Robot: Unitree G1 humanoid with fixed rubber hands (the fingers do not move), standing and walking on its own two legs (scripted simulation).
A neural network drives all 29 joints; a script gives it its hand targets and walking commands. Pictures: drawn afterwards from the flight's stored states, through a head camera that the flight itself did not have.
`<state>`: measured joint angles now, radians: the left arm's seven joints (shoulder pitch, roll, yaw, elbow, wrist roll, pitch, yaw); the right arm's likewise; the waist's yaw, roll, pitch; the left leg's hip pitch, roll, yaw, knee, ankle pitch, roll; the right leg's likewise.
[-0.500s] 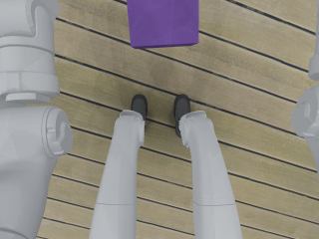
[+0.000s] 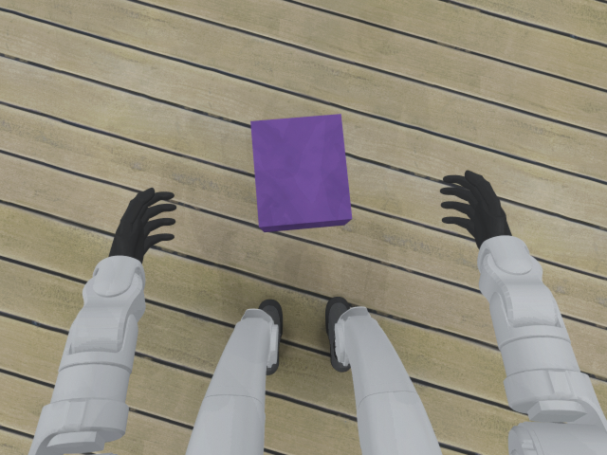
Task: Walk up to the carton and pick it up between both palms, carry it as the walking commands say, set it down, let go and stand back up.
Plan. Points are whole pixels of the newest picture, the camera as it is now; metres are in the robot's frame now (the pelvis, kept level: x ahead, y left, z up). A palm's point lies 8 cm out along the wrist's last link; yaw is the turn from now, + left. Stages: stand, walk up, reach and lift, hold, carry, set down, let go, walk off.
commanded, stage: let go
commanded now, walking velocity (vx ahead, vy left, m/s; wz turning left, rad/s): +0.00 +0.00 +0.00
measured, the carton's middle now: (300, 176) +0.54 +0.00 -0.64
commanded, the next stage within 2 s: stand in 0.88 s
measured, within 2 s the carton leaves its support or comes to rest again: neither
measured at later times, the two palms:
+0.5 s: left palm (90, 349) +0.22 +0.23 -0.03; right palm (543, 329) +0.23 -0.23 -0.02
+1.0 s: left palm (80, 349) +0.22 +0.24 -0.04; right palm (554, 323) +0.24 -0.25 -0.03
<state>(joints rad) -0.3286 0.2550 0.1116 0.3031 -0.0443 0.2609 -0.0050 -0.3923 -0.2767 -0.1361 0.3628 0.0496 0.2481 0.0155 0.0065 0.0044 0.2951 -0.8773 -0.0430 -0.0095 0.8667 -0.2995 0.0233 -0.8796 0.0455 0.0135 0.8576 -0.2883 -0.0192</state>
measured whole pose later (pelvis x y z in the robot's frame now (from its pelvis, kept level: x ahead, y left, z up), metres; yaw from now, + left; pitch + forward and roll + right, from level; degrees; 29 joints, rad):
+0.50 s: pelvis +0.07 +0.00 +0.05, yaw +1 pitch -5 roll +0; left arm 0.24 0.19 0.05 0.41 0.02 0.10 -0.06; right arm 0.22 -0.19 -0.07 0.43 -0.04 0.10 0.07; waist 0.01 -0.01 0.15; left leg -0.13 -0.05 -0.03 0.53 -0.30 0.02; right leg -0.13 0.04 0.01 0.52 -0.30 -0.03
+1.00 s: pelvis +0.09 -0.01 +0.05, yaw +1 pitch -4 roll -1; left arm 0.24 0.22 0.05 0.61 0.01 0.06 -0.01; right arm 0.22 -0.23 -0.05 0.65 -0.02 0.03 0.02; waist 0.01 -0.01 -0.01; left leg -0.14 -0.04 -0.05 0.56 -0.35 0.02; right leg -0.12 0.05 0.00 0.53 -0.34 -0.04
